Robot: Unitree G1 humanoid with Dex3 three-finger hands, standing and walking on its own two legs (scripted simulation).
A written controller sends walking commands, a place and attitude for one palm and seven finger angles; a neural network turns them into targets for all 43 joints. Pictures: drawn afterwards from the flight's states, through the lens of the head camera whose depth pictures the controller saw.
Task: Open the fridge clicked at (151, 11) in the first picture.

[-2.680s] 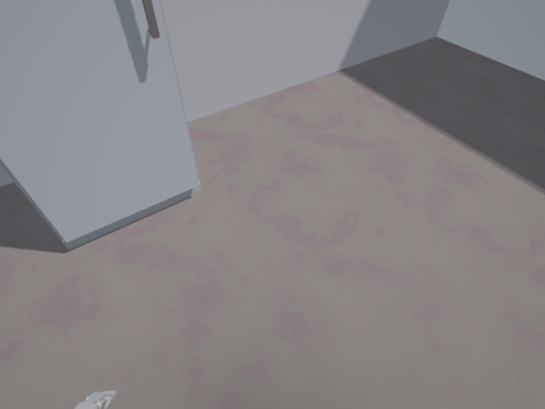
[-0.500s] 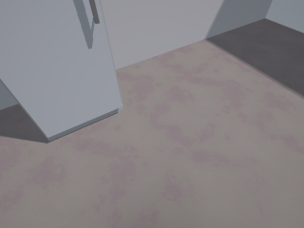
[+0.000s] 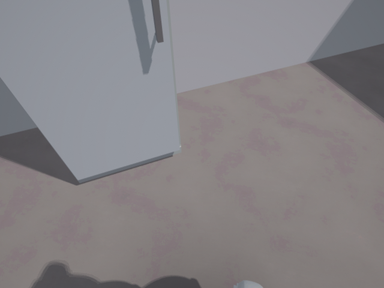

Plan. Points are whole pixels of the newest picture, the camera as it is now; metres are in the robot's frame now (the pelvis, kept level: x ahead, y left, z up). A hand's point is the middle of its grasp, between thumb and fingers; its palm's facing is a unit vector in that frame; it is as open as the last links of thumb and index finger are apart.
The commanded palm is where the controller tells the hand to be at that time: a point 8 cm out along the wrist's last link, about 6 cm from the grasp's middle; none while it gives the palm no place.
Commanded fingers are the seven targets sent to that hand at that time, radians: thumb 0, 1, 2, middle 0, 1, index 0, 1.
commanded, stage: walk to a spot facing it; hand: right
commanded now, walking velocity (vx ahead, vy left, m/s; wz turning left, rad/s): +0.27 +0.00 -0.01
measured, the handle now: out of the picture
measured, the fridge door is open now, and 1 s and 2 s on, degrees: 0 0 0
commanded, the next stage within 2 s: turn to face it in 0.02 s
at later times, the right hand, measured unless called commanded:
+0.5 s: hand (301, 262) +0.23 -0.24 -0.16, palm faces -0.11 +0.97 -0.21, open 7.3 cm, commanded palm none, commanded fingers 0.00 -0.90 -0.90 0.20 0.30 0.20 0.30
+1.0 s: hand (276, 217) +0.35 -0.20 -0.17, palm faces -0.32 +0.93 -0.16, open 7.3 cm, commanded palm none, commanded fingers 0.00 -0.90 -0.90 0.20 0.30 0.20 0.30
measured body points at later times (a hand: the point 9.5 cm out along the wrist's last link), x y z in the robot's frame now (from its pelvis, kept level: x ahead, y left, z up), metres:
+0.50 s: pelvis +0.16 -0.05 +0.01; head +0.19 -0.06 +0.46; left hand +0.18 +0.20 -0.13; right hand +0.24 -0.29 -0.14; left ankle +0.16 +0.08 -0.68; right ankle +0.19 -0.16 -0.72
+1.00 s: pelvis +0.21 -0.06 +0.00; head +0.24 -0.08 +0.45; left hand +0.18 +0.19 -0.13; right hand +0.37 -0.25 -0.16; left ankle +0.18 +0.08 -0.71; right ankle +0.25 -0.15 -0.73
